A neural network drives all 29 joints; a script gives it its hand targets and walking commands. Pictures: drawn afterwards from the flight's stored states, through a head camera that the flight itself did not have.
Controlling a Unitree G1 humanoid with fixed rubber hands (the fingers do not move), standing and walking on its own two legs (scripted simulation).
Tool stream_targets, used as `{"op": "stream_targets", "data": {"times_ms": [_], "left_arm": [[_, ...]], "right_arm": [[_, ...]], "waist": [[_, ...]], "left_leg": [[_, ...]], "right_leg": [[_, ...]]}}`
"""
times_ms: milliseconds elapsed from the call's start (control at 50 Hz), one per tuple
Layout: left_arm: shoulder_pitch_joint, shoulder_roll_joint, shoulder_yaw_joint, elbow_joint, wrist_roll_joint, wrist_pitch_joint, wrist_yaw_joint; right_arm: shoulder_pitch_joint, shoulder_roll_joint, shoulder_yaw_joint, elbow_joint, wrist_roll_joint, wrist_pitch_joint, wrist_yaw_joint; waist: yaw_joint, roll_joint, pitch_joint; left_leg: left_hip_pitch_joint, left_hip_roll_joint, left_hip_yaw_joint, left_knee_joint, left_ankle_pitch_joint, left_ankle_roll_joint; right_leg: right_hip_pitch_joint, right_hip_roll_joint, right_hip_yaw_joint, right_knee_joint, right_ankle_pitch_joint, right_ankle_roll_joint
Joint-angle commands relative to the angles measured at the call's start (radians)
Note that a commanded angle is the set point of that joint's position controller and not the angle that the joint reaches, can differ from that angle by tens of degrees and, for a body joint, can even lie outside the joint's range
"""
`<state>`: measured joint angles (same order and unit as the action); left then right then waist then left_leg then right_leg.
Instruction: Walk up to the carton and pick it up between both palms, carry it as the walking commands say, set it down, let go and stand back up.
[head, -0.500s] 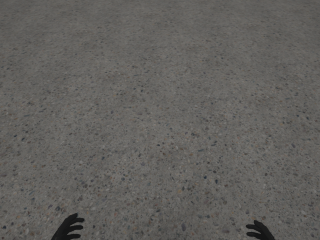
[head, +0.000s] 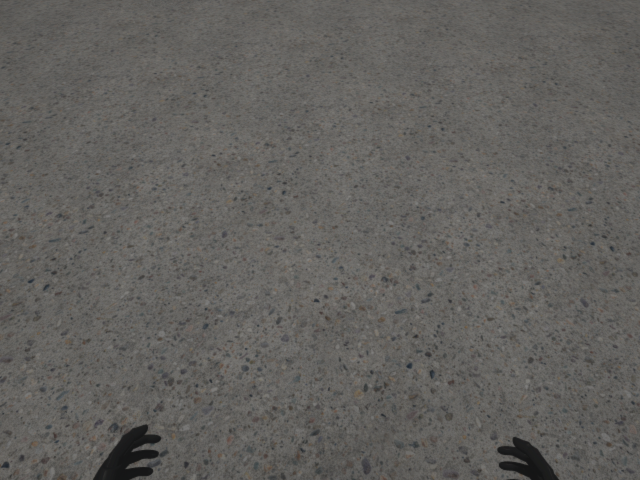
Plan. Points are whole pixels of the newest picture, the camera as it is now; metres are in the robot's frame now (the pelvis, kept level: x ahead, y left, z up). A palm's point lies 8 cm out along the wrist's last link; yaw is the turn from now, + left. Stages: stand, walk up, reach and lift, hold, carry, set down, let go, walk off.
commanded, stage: stand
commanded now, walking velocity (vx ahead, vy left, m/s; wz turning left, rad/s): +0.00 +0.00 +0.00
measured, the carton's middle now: out of the picture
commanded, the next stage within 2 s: walk up in 1.96 s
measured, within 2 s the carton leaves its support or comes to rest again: neither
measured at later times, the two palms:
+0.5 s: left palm out of the picture +0.10 +0.28 -0.09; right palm out of the picture +0.10 -0.28 -0.09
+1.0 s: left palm out of the picture +0.05 +0.28 -0.10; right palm out of the picture +0.06 -0.28 -0.10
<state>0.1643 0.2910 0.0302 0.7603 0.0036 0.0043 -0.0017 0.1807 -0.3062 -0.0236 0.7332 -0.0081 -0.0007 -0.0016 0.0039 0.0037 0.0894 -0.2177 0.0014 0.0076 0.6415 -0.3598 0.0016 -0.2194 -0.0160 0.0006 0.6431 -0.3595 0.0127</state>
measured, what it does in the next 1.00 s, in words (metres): stands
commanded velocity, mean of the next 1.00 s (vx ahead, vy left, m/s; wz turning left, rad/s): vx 0.00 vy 0.00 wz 0.00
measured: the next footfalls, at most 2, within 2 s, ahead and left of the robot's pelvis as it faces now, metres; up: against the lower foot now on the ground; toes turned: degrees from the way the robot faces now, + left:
none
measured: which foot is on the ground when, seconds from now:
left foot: down 0.00-1.00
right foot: down 0.00-1.00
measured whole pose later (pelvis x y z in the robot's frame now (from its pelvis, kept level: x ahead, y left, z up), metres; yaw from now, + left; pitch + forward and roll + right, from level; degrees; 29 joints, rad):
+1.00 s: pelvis -0.01 +0.00 +0.02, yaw +0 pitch -4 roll +0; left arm 0.15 0.30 0.02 1.05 0.00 -0.01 0.01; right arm 0.17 -0.31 -0.02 1.01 0.00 -0.02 -0.01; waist 0.00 0.00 0.08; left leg -0.10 0.00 0.01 0.37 -0.20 0.00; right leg -0.10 -0.02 -0.01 0.38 -0.20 0.01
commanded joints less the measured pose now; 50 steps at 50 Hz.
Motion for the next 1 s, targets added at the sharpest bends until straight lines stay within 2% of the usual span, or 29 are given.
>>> {"op": "stream_targets", "data": {"times_ms": [0, 400, 720, 980], "left_arm": [[-0.058, 0.197, 0.054, -0.096, -0.001, -0.035, 0.010], [-0.069, 0.207, 0.040, 0.047, -0.004, -0.034, 0.016], [-0.068, 0.209, 0.034, 0.165, -0.006, -0.041, 0.020], [-0.053, 0.209, 0.035, 0.217, -0.006, -0.044, 0.021]], "right_arm": [[-0.055, -0.188, -0.058, -0.089, 0.002, -0.035, -0.010], [-0.065, -0.199, -0.045, 0.044, 0.007, -0.034, -0.015], [-0.063, -0.201, -0.042, 0.160, 0.010, -0.041, -0.018], [-0.048, -0.201, -0.043, 0.209, 0.010, -0.043, -0.020]], "waist": [[-0.001, -0.005, -0.120], [0.000, -0.004, -0.100], [0.000, -0.005, -0.074], [0.000, -0.007, -0.064]], "left_leg": [[0.029, 0.100, -0.088, -0.138, 0.295, 0.032], [0.078, 0.111, -0.090, -0.242, 0.330, 0.023], [0.095, 0.118, -0.094, -0.328, 0.281, 0.015], [0.094, 0.121, -0.094, -0.361, 0.237, 0.011]], "right_leg": [[0.033, -0.085, 0.076, -0.129, 0.295, -0.048], [0.093, -0.096, 0.067, -0.228, 0.315, -0.038], [0.106, -0.105, 0.073, -0.316, 0.264, -0.029], [0.100, -0.108, 0.075, -0.352, 0.230, -0.028]]}}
